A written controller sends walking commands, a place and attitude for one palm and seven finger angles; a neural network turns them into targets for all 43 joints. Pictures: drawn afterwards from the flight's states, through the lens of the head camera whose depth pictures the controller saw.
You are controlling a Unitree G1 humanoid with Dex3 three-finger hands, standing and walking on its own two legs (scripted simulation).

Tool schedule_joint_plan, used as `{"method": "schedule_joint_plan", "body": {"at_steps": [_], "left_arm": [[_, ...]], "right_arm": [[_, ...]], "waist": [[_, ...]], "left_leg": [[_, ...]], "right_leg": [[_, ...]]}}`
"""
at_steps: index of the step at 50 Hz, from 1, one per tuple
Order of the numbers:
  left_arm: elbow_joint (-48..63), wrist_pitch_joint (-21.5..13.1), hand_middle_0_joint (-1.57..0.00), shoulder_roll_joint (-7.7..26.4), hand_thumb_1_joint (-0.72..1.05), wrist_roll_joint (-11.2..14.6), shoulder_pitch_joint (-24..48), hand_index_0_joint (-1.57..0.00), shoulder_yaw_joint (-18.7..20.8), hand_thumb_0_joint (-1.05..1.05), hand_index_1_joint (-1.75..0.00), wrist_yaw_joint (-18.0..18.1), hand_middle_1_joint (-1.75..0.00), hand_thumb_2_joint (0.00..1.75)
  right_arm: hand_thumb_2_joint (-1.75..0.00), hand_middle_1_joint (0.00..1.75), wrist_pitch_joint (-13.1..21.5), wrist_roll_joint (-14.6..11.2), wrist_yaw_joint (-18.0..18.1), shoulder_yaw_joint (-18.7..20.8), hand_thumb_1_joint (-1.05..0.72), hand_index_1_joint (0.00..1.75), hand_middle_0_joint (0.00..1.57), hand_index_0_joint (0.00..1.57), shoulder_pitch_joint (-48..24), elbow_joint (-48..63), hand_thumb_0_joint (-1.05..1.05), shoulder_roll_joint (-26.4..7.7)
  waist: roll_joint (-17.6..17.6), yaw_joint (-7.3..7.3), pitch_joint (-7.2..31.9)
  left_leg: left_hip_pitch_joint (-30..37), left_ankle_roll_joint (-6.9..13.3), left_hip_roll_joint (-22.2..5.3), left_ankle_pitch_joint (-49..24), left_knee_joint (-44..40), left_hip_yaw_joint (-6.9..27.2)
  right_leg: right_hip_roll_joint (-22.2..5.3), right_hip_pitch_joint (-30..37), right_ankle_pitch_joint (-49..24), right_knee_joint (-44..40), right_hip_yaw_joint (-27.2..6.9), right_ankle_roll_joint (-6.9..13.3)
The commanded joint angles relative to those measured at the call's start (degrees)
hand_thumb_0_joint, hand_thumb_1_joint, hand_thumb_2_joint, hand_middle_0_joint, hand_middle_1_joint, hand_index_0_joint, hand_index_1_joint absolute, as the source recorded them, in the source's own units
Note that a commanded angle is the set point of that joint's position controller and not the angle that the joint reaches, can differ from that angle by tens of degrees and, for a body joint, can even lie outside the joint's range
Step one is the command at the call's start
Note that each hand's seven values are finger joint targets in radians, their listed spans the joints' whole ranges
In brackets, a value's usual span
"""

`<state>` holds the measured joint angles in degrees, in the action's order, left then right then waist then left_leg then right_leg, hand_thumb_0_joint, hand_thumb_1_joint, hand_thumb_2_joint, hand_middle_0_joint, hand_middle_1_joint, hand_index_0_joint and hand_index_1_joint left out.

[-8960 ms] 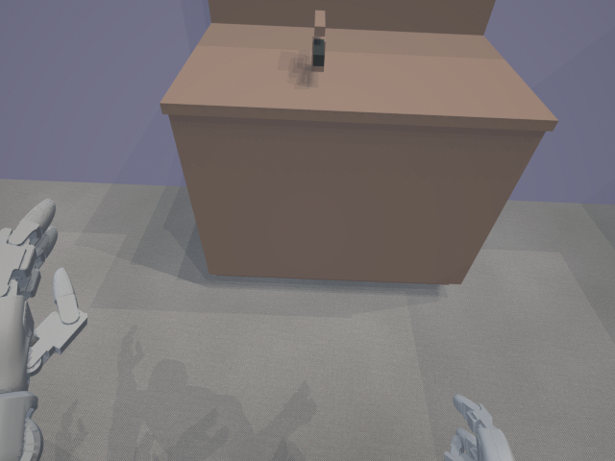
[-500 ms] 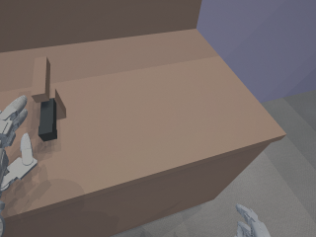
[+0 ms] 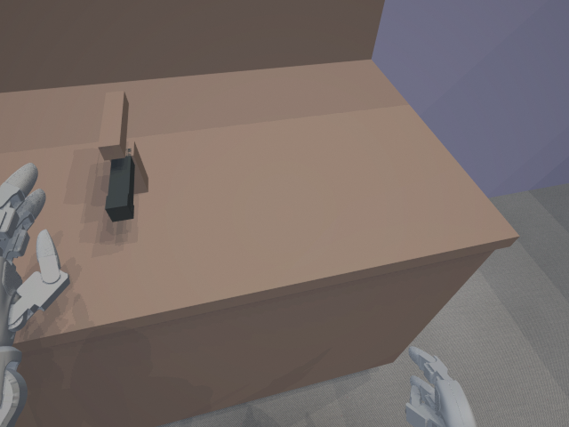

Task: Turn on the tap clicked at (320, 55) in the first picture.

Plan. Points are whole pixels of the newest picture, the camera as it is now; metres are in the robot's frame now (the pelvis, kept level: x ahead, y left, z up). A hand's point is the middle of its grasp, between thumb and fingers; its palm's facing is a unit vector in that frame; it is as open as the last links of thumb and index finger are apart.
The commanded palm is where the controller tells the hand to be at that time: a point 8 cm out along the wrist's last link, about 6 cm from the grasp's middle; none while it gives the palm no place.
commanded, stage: come to a stop and stand still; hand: left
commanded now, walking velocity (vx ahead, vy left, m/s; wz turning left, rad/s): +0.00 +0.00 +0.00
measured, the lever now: (120, 207) +0.36 +0.27 +0.10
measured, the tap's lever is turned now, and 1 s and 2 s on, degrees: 0 0 0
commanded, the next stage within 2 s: look again from close up in 1.18 s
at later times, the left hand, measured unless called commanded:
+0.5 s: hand (45, 257) +0.22 +0.25 +0.20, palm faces +0.44 -0.83 -0.36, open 7.4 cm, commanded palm +0.16 +0.26 +0.18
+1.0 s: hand (75, 233) +0.26 +0.26 +0.17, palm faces +0.34 -0.88 -0.33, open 7.4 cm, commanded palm +0.21 +0.30 +0.18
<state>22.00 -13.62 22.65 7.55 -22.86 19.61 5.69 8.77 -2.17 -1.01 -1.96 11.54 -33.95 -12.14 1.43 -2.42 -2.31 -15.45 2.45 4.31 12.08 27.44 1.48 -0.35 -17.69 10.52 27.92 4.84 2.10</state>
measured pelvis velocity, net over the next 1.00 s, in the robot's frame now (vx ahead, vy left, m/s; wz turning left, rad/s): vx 0.03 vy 0.03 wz -0.06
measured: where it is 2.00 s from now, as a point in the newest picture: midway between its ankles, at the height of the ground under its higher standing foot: outside the picture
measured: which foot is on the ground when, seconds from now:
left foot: down 0.00-1.00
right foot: down 0.00-1.00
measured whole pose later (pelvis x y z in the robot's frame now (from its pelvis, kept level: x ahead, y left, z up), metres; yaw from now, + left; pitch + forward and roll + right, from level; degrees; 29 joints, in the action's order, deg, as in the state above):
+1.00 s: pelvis +0.03 +0.03 +0.00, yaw -3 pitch -1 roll -1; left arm 25.9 -14.7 20.3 2.3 -22.4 19.9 5.4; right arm 9.9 -0.8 0.0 -1.3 11.3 -34.0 -10.9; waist 1.9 -1.6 -2.3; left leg -10.8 4.2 3.3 16.1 28.1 -1.9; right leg 0.5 -12.7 11.6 25.6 2.0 0.1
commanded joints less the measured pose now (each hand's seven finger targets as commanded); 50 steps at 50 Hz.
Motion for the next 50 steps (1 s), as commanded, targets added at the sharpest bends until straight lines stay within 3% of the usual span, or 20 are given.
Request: {"method": "schedule_joint_plan", "body": {"at_steps": [1,7,11,17,18,19,20,21,22,23,24,28,30,31,32,35,37,44,47,50], "left_arm": [[15.58,-4.24,-0.20,11.69,0.90,0.04,6.33,-0.20,6.31,0.00,-0.30,1.23,-0.30,0.90],[14.60,-3.42,-0.20,12.58,0.90,0.22,4.01,-0.20,7.77,0.00,-0.30,1.83,-0.30,0.90],[12.89,-3.25,-0.20,11.48,0.90,0.74,2.06,-0.20,7.59,0.00,-0.30,1.68,-0.30,0.90],[12.70,-2.54,-0.20,11.64,0.90,0.80,1.23,-0.20,7.16,0.00,-0.30,1.67,-0.30,0.90],[29.20,-8.22,-0.20,50.52,0.90,-11.07,56.53,-0.20,34.09,0.00,-0.30,0.84,-0.30,0.90],[0.58,-6.59,-0.20,17.91,0.90,-5.85,27.05,-0.20,13.54,0.00,-0.30,-1.74,-0.30,0.90],[1.10,-6.55,-0.20,15.91,0.90,-3.88,11.94,-0.20,12.70,0.00,-0.30,-1.32,-0.30,0.90],[1.64,-5.81,-0.20,9.30,0.90,-3.55,10.38,-0.20,6.36,0.00,-0.30,-1.52,-0.30,0.90],[3.03,-5.65,-0.20,3.27,0.90,-2.92,7.73,-0.20,0.90,0.00,-0.30,-2.04,-0.30,0.90],[6.76,-5.95,-0.20,5.74,0.90,-3.03,8.98,-0.20,1.74,0.00,-0.30,-1.59,-0.30,0.90],[7.59,-6.05,-0.20,5.21,0.90,-3.30,8.03,-0.20,0.88,0.00,-0.30,-1.22,-0.30,0.90],[7.97,-4.85,-0.20,8.61,0.90,-4.13,5.48,-0.20,5.00,0.00,-0.30,0.21,-0.30,0.90],[8.93,-4.77,-0.20,10.88,0.90,-4.12,6.29,-0.20,8.30,0.00,-0.30,0.50,-0.30,0.90],[9.38,-4.80,-0.20,11.30,0.90,-4.20,6.56,-0.20,9.28,0.00,-0.30,0.56,-0.30,0.90],[12.16,-4.93,-0.20,14.28,0.90,-4.27,7.60,-0.20,11.73,0.00,-0.30,0.83,-0.30,0.90],[14.81,-5.87,-0.20,11.01,0.90,-4.78,9.52,-0.20,9.69,0.00,-0.30,0.68,-0.30,0.90],[18.63,-6.37,-0.20,10.83,0.90,-5.11,10.66,-0.20,8.89,0.00,-0.30,0.58,-0.30,0.90],[14.43,-4.66,-0.20,5.71,0.90,-5.10,3.65,-0.20,5.03,0.00,-0.30,0.72,-0.30,0.90],[13.16,-3.52,-0.20,6.64,0.90,-4.98,2.22,-0.20,6.66,0.00,-0.30,0.89,-0.30,0.90],[13.49,-3.02,-0.20,6.69,0.90,-4.71,3.46,-0.20,6.53,0.00,-0.30,0.66,-0.30,0.90]], "right_arm": [[-0.90,0.30,4.12,-0.24,0.33,3.22,-0.90,0.30,0.20,0.20,-3.51,7.58,0.00,-7.98],[-0.90,0.30,4.44,-0.45,0.66,3.23,-0.90,0.30,0.20,0.20,-4.31,6.98,0.00,-8.20],[-0.90,0.30,4.66,-0.48,0.94,3.59,-0.90,0.30,0.20,0.20,-3.14,6.86,0.00,-7.82],[-0.90,0.30,4.85,-0.84,1.30,3.70,-0.90,0.30,0.20,0.20,-4.41,6.81,0.00,-7.77],[-0.90,0.30,6.77,2.85,2.30,2.90,-0.90,0.30,0.20,0.20,3.06,4.89,0.00,-8.34],[-0.90,0.30,6.26,1.25,2.60,0.70,-0.90,0.30,0.20,0.20,-0.99,4.90,0.00,-2.32],[-0.90,0.30,6.45,1.20,2.76,2.86,-0.90,0.30,0.20,0.20,-1.19,6.46,0.00,-5.13],[-0.90,0.30,6.35,1.06,2.33,3.18,-0.90,0.30,0.20,0.20,0.38,7.14,0.00,-6.18],[-0.90,0.30,6.31,0.13,1.46,2.85,-0.90,0.30,0.20,0.20,-2.20,7.62,0.00,-5.83],[-0.90,0.30,6.10,0.55,1.25,3.04,-0.90,0.30,0.20,0.20,-0.78,7.84,0.00,-6.95],[-0.90,0.30,6.09,0.63,1.08,2.91,-0.90,0.30,0.20,0.20,-0.88,7.76,0.00,-6.82],[-0.90,0.30,5.40,0.22,1.23,2.59,-0.90,0.30,0.20,0.20,-2.90,9.00,0.00,-6.37],[-0.90,0.30,5.11,0.44,1.85,2.80,-0.90,0.30,0.20,0.20,-3.07,9.60,0.00,-6.35],[-0.90,0.30,5.03,0.60,2.10,2.81,-0.90,0.30,0.20,0.20,-3.31,9.77,0.00,-6.15],[-0.90,0.30,4.76,0.71,2.11,2.45,-0.90,0.30,0.20,0.20,-4.74,9.72,0.00,-6.16],[-0.90,0.30,5.28,1.03,2.38,2.52,-0.90,0.30,0.20,0.20,-4.09,9.91,0.00,-5.87],[-0.90,0.30,6.14,1.00,2.05,2.16,-0.90,0.30,0.20,0.20,-5.09,9.85,0.00,-5.41],[-0.90,0.30,5.94,1.15,1.06,3.80,-0.90,0.30,0.20,0.20,-2.08,8.21,0.00,-6.59],[-0.90,0.30,4.22,0.77,1.18,3.75,-0.90,0.30,0.20,0.20,-3.54,8.28,0.00,-6.53],[-0.90,0.30,2.61,0.89,1.66,3.81,-0.90,0.30,0.20,0.20,-3.68,9.35,0.00,-6.44]], "waist": [[-3.84,1.27,8.33],[-5.69,1.49,7.65],[-1.37,1.23,7.77],[-2.87,1.40,6.87],[1.65,0.63,0.21],[2.02,1.39,10.69],[1.14,-1.54,4.82],[-2.15,-0.06,6.08],[-8.65,-0.05,7.34],[-9.20,0.21,6.32],[-8.76,0.02,5.16],[4.66,-0.12,3.45],[6.78,0.11,2.83],[6.27,0.29,2.63],[2.23,0.18,2.81],[-8.03,0.43,3.64],[-11.13,0.24,5.29],[-2.96,0.94,9.93],[-2.99,1.14,9.36],[-4.08,1.28,7.61]], "left_leg": [[-1.21,-1.63,-7.40,3.93,-5.19,7.85],[-1.03,-1.82,-7.77,3.82,-6.24,9.02],[-1.33,-1.72,-7.34,2.29,-5.19,8.12],[0.38,-1.27,-7.33,2.51,-5.53,7.97],[-4.22,-0.06,-6.77,2.35,0.29,-0.38],[0.33,0.20,-3.96,4.40,0.85,0.11],[0.64,-1.27,-4.06,6.78,1.84,0.08],[1.17,-1.44,-3.34,8.97,0.75,-0.63],[4.44,-0.80,-3.78,9.49,-0.71,-1.62],[2.56,-0.74,-4.26,12.17,-2.39,-1.14],[0.59,-0.48,-4.56,13.44,-4.04,-0.40],[-3.57,-0.01,-6.39,12.95,-5.60,1.28],[-3.84,0.01,-6.44,12.38,-5.41,2.02],[-3.95,0.16,-6.63,12.36,-5.99,2.65],[-3.37,0.05,-6.98,12.34,-7.07,2.49],[-7.27,0.97,-8.97,15.11,-11.34,5.60],[-6.03,0.63,-9.52,9.06,-10.99,5.19],[2.89,-2.65,-8.99,-15.88,-3.67,3.30],[4.10,-4.11,-8.94,-20.98,-3.59,2.79],[2.69,-4.30,-9.90,-19.73,-4.91,3.37]], "right_leg": [[-7.85,5.34,3.31,-6.10,-9.39,-0.19],[-7.60,4.38,4.76,-6.21,-8.91,-0.14],[-8.23,5.23,3.92,-7.53,-8.64,-0.43],[-8.31,3.54,6.05,-9.20,-9.45,-0.46],[-4.78,-1.42,11.23,-12.90,-12.80,-5.10],[-8.82,0.91,16.86,-12.37,-12.52,-0.47],[-8.62,-0.47,19.87,-18.35,-19.80,-0.55],[-9.69,1.65,22.01,-16.83,-19.25,0.78],[-8.38,0.41,20.12,-14.05,-16.85,0.82],[-7.34,0.87,21.65,-13.18,-15.54,0.18],[-6.36,1.81,21.60,-12.03,-14.30,0.08],[-4.40,4.81,18.97,-10.04,-10.52,-1.36],[-4.58,4.12,20.15,-10.73,-11.00,-1.21],[-4.50,4.15,19.76,-10.67,-11.29,-1.14],[-3.75,4.05,18.52,-9.41,-10.52,-1.20],[-2.65,9.94,10.72,-4.47,-9.41,-0.92],[-1.92,12.97,2.32,-1.27,-7.22,-1.01],[-3.25,13.59,-14.05,-2.24,-7.02,-0.53],[-3.02,12.83,-16.13,-1.75,-6.22,-0.52],[-3.06,12.65,-13.50,-1.87,-5.97,-0.65]]}}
